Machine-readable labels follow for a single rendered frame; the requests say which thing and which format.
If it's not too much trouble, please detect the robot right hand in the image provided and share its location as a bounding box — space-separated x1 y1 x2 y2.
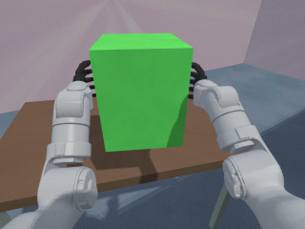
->
188 62 208 99

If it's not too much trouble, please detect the table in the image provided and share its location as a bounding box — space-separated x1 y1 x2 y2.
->
0 91 249 229

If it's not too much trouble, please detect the right robot forearm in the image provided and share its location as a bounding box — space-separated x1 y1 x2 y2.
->
193 79 284 186

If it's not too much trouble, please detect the robot left hand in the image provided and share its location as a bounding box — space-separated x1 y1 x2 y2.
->
72 60 96 97

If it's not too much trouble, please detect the carton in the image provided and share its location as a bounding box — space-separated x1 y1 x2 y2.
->
89 33 193 152

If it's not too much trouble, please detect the robot right upper arm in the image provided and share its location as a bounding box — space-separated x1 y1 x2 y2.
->
222 149 305 229

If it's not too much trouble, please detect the left robot forearm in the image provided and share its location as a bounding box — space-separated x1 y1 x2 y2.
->
37 80 93 205

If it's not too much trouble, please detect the robot left upper arm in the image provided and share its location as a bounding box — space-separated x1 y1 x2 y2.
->
1 166 98 229

